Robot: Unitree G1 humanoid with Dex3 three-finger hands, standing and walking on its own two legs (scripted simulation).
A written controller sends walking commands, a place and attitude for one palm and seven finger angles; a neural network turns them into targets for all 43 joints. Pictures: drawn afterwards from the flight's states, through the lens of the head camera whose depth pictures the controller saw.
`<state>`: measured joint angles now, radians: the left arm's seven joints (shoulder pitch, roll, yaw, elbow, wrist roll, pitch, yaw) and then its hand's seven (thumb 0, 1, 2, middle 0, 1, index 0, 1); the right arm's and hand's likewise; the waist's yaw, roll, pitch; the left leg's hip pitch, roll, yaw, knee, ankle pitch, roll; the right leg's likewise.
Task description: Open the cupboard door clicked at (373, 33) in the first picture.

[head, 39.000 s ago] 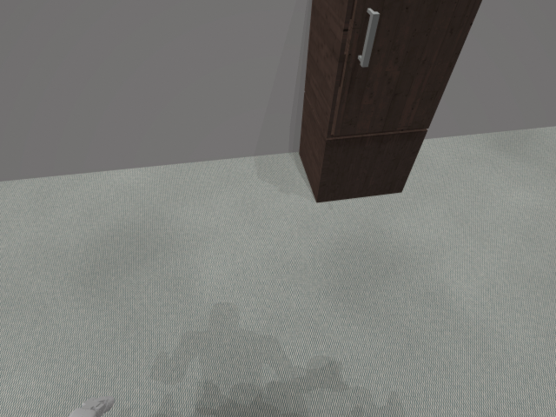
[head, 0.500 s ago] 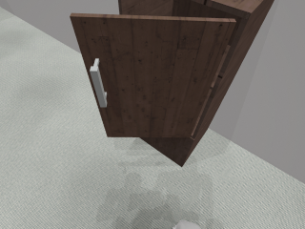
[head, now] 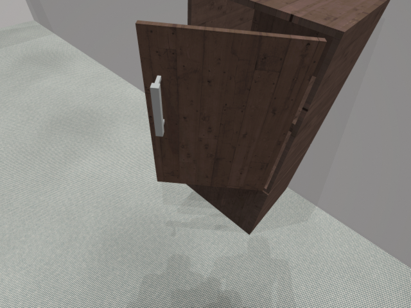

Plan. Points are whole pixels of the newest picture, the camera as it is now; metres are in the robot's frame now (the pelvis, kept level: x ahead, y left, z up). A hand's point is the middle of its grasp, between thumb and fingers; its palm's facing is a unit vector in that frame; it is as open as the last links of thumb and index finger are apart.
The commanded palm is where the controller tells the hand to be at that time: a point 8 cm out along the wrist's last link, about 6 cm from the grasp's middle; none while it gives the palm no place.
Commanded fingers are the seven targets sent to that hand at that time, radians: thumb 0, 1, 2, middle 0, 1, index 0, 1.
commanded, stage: come to a stop and stand still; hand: left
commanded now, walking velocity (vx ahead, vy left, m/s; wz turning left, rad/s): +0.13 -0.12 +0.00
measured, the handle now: (159, 107) +0.58 +0.18 +0.05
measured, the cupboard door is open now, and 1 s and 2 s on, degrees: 38 38 38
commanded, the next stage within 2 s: look again from close up in 0.26 s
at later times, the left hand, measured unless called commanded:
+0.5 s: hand out of the picture +0.03 +0.17 -0.17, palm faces -0.02 -0.97 -0.22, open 7.2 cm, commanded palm none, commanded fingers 0.00 0.90 0.90 -0.20 -0.30 -0.20 -0.30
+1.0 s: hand out of the picture +0.03 +0.14 -0.15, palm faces +0.14 -0.96 -0.22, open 7.3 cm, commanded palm +0.10 +0.19 -0.06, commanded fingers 0.00 0.81 0.86 -0.21 -0.36 -0.21 -0.36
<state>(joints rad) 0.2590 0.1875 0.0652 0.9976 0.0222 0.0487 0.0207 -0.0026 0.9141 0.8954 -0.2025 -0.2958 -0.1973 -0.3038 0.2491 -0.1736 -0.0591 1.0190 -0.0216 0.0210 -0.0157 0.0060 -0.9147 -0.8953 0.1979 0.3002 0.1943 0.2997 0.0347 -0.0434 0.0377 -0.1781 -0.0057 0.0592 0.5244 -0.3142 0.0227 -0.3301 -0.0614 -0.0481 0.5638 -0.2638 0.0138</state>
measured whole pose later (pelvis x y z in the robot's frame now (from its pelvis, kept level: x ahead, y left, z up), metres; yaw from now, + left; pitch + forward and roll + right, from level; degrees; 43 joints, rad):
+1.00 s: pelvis +0.00 -0.04 +0.00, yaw -1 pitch -1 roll +0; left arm 0.40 0.15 0.02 0.78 -0.06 0.05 0.05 0.02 0.94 0.89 -0.20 -0.30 -0.20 -0.31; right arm 0.30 -0.18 0.01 1.03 0.01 -0.06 -0.05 0.01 -0.92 -0.89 0.20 0.30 0.20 0.30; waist 0.02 0.02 0.05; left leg -0.16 0.04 0.04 0.48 -0.30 -0.02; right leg -0.22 0.02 -0.06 0.51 -0.27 -0.04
